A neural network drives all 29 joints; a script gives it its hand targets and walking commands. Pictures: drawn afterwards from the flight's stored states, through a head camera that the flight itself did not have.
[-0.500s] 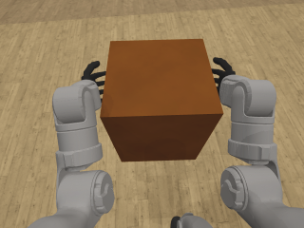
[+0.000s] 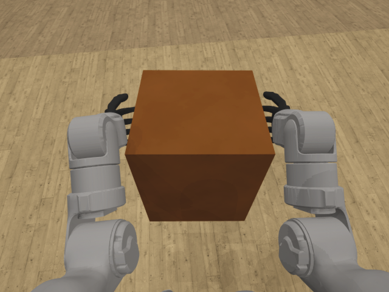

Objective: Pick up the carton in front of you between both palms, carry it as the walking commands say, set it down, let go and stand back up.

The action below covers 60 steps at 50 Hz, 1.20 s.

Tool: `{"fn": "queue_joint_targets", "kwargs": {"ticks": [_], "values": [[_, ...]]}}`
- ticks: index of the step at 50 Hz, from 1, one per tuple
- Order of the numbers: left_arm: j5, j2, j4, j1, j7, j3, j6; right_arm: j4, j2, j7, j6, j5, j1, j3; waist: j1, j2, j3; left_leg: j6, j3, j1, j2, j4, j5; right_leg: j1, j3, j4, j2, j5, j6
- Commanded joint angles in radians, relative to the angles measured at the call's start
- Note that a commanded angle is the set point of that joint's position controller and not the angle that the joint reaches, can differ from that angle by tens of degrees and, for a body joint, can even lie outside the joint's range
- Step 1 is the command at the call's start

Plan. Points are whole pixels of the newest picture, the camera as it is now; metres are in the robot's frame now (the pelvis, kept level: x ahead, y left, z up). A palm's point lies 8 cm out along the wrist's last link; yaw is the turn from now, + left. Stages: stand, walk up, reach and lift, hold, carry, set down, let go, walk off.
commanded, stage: carry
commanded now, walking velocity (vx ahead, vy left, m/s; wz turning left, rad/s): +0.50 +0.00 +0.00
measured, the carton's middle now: (197, 151) +0.38 -0.01 +0.08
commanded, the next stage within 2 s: none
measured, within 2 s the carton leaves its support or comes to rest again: neither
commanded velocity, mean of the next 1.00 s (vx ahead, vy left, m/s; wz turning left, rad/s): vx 0.50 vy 0.00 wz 0.00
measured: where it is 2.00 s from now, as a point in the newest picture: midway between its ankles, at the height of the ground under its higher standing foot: (188, 112)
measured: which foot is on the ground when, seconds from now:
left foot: down 0.00-0.32, up 0.34-0.68, down 0.70-1.00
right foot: up 0.00-0.28, down 0.30-0.74, up 0.76-1.00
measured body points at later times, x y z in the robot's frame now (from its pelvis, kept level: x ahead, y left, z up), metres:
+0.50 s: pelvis +0.29 -0.04 +0.05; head +0.33 -0.05 +0.50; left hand +0.67 +0.14 +0.19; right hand +0.70 -0.16 +0.19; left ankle +0.28 +0.08 -0.58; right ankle +0.32 -0.11 -0.68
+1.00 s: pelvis +0.59 +0.00 +0.09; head +0.64 +0.00 +0.54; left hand +1.00 +0.12 +0.24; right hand +0.97 -0.19 +0.24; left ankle +0.57 +0.08 -0.65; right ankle +0.69 -0.12 -0.57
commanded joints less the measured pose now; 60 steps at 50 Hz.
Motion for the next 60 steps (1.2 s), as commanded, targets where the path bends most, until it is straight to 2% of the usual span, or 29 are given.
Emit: {"fn": "queue_joint_targets", "kwargs": {"ticks": [1,9,12,14,15,16,17,19,20,22,26,29,32,33,35,36,37,38,40,41,43,48,52,54,55,56,57,58,60], "values": [[-0.375,-1.099,-0.101,-0.755,-0.231,-0.572,-0.007,-0.214,1.123,0.240,-0.029,0.536,-0.916,0.635,-0.012,0.045,-0.537,0.155,-0.485,0.707,0.289,-0.218,0.406,-0.396,0.029,0.110,-0.025,0.060,-0.018],[-0.309,-1.001,-0.195,-0.712,-0.171,-0.591,0.004,-0.276,1.069,0.247,-0.007,0.573,-0.880,0.639,-0.010,0.149,-0.494,0.141,-0.267,0.622,0.255,-0.306,0.355,-0.291,-0.071,-0.349,-0.040,0.153,-0.002],[-0.311,-0.985,-0.135,-0.687,-0.183,-0.595,0.020,-0.188,1.028,0.249,0.008,0.535,-0.821,0.621,0.012,0.170,-0.468,0.092,-0.163,0.560,0.232,-0.264,0.514,-0.097,-0.187,-0.561,0.033,0.179,-0.024],[-0.327,-0.999,-0.061,-0.676,-0.203,-0.594,0.024,-0.118,1.014,0.250,0.015,0.506,-0.786,0.605,0.086,0.123,-0.524,0.029,-0.048,0.449,0.194,-0.025,0.761,0.256,-0.278,-0.713,0.108,0.250,-0.055],[-0.339,-1.008,-0.022,-0.655,-0.214,-0.590,0.021,-0.089,1.001,0.250,0.015,0.490,-0.783,0.593,0.136,0.067,-0.608,-0.014,-0.030,0.293,0.168,0.152,0.619,0.535,-0.143,-0.712,0.025,0.206,-0.081],[-0.342,-1.002,0.004,-0.650,-0.223,-0.583,0.013,-0.068,1.019,0.250,0.017,0.477,-0.776,0.576,0.140,-0.196,-0.711,-0.068,-0.051,-0.005,0.064,0.433,0.246,0.763,0.422,-0.802,-0.291,0.082,-0.209],[-0.359,-1.042,0.011,-0.667,-0.229,-0.583,0.005,-0.056,1.012,0.251,0.017,0.460,-0.803,0.559,0.171,-0.298,-0.651,-0.078,-0.116,-0.209,-0.059,0.619,-0.161,0.795,0.687,-0.935,-0.330,0.267,-0.289],[-0.431,-1.116,-0.067,-0.767,-0.247,-0.613,-0.001,-0.040,1.032,0.241,0.006,0.433,-0.798,0.535,0.154,-0.070,-0.561,-0.036,-0.179,-0.344,0.013,0.806,-0.118,0.732,0.491,-0.811,-0.316,0.528,-0.278],[-0.469,-1.155,-0.123,-0.830,-0.253,-0.638,-0.008,-0.050,1.035,0.233,0.001,0.424,-0.795,0.522,0.144,-0.014,-0.534,-0.028,-0.180,-0.350,0.041,0.770,-0.084,0.669,0.399,-0.801,-0.294,0.556,-0.243],[-0.528,-1.192,-0.211,-0.928,-0.257,-0.660,-0.016,-0.083,1.030,0.211,-0.004,0.405,-0.790,0.503,0.117,-0.040,-0.531,-0.020,-0.176,-0.320,0.062,0.678,-0.050,0.607,0.309,-0.838,-0.260,0.433,-0.197],[-0.557,-1.173,-0.287,-0.941,-0.250,-0.663,-0.009,-0.147,0.986,0.174,-0.004,0.377,-0.780,0.505,0.125,-0.073,-0.516,-0.036,-0.121,-0.359,0.073,0.535,-0.037,0.600,0.234,-0.897,-0.264,0.380,-0.222],[-0.532,-1.135,-0.252,-0.880,-0.247,-0.656,0.005,-0.134,0.956,0.164,0.008,0.356,-0.744,0.519,0.133,-0.093,-0.488,-0.048,-0.092,-0.287,0.084,0.298,0.020,0.568,0.134,-0.908,-0.239,0.435,-0.206],[-0.495,-1.106,-0.168,-0.814,-0.253,-0.646,0.014,-0.076,0.950,0.175,0.016,0.347,-0.708,0.527,0.135,-0.128,-0.456,-0.035,0.012,-0.130,0.023,0.087,0.056,0.522,0.034,-0.886,-0.207,0.575,-0.166],[-0.483,-1.103,-0.138,-0.799,-0.256,-0.641,0.014,-0.051,0.956,0.182,0.017,0.349,-0.700,0.528,0.116,-0.138,-0.458,-0.023,0.056,-0.030,-0.016,0.027,0.045,0.492,-0.003,-0.842,-0.198,0.683,-0.146],[-0.466,-1.108,-0.078,-0.769,-0.261,-0.628,0.012,0.016,0.970,0.197,0.010,0.357,-0.677,0.523,0.011,-0.088,-0.559,0.011,0.116,0.401,-0.079,-0.106,0.130,0.346,-0.126,-0.566,-0.154,0.901,-0.070],[-0.451,-1.106,-0.059,-0.769,-0.264,-0.615,0.009,0.036,0.980,0.206,0.001,0.366,-0.657,0.516,-0.041,0.014,-0.651,0.071,-0.165,0.689,0.093,-0.142,-0.024,0.118,-0.124,-0.357,-0.125,0.635,-0.013],[-0.440,-1.127,-0.049,-0.779,-0.269,-0.604,0.008,0.037,0.982,0.211,-0.014,0.369,-0.678,0.514,-0.056,0.316,-0.700,0.221,-0.694,0.866,0.338,-0.257,-0.023,-0.180,-0.093,-0.099,0.037,0.163,0.030],[-0.432,-1.126,-0.057,-0.819,-0.267,-0.610,0.002,0.016,1.024,0.219,-0.018,0.395,-0.702,0.530,-0.050,0.304,-0.635,0.264,-0.813,0.870,0.354,-0.313,0.156,-0.329,-0.009,0.097,0.083,-0.044,0.017],[-0.405,-1.124,-0.072,-0.804,-0.251,-0.579,-0.006,-0.116,1.082,0.232,-0.026,0.479,-0.833,0.584,-0.046,0.068,-0.557,0.228,-0.616,0.783,0.335,-0.203,0.427,-0.430,0.023,0.197,0.010,0.006,-0.009],[-0.393,-1.113,-0.079,-0.783,-0.240,-0.567,-0.007,-0.171,1.108,0.235,-0.030,0.515,-0.894,0.608,-0.029,0.044,-0.540,0.189,-0.545,0.734,0.313,-0.204,0.430,-0.427,0.030,0.153,-0.011,0.030,-0.015],[-0.373,-1.095,-0.120,-0.755,-0.214,-0.560,-0.008,-0.250,1.134,0.238,-0.032,0.569,-0.956,0.632,-0.002,0.079,-0.557,0.143,-0.468,0.688,0.286,-0.238,0.299,-0.374,0.018,0.051,-0.026,0.055,-0.021],[-0.330,-1.021,-0.192,-0.734,-0.175,-0.572,0.003,-0.295,1.086,0.238,-0.012,0.586,-0.924,0.635,-0.012,0.127,-0.523,0.163,-0.333,0.639,0.276,-0.297,0.263,-0.347,-0.045,-0.231,-0.045,0.078,-0.002],[-0.316,-0.989,-0.127,-0.695,-0.184,-0.581,0.023,-0.187,1.040,0.243,0.009,0.540,-0.835,0.617,0.006,0.166,-0.480,0.102,-0.190,0.537,0.242,-0.284,0.387,-0.112,-0.162,-0.545,0.018,0.162,-0.016],[-0.325,-1.000,-0.053,-0.676,-0.202,-0.578,0.025,-0.117,1.027,0.246,0.014,0.513,-0.809,0.603,0.070,0.133,-0.505,0.050,-0.089,0.434,0.211,-0.106,0.590,0.184,-0.269,-0.693,0.096,0.236,-0.041],[-0.333,-1.006,-0.006,-0.664,-0.213,-0.574,0.022,-0.079,1.025,0.247,0.015,0.498,-0.786,0.594,0.110,0.070,-0.573,0.003,-0.033,0.314,0.175,0.067,0.643,0.452,-0.208,-0.708,0.073,0.228,-0.073],[-0.337,-1.006,0.025,-0.640,-0.222,-0.565,0.017,-0.053,1.020,0.249,0.015,0.485,-0.788,0.580,0.152,-0.074,-0.663,-0.048,-0.033,0.096,0.121,0.308,0.317,0.684,0.195,-0.784,-0.176,0.004,-0.138],[-0.340,-1.025,0.040,-0.658,-0.228,-0.566,0.005,-0.036,1.035,0.251,0.015,0.468,-0.795,0.558,0.154,-0.330,-0.649,-0.079,-0.078,-0.204,-0.037,0.502,-0.164,0.813,0.647,-0.919,-0.338,0.120,-0.270],[-0.369,-1.053,0.015,-0.687,-0.236,-0.567,0.003,-0.031,1.040,0.249,0.010,0.453,-0.825,0.548,0.157,-0.229,-0.591,-0.053,-0.163,-0.314,-0.018,0.672,-0.190,0.797,0.664,-0.907,-0.339,0.214,-0.293],[-0.449,-1.137,-0.085,-0.811,-0.251,-0.616,-0.008,-0.034,1.042,0.236,0.000,0.436,-0.810,0.526,0.153,-0.024,-0.533,-0.030,-0.172,-0.368,0.032,0.751,-0.109,0.701,0.446,-0.810,-0.306,0.510,-0.259]]}}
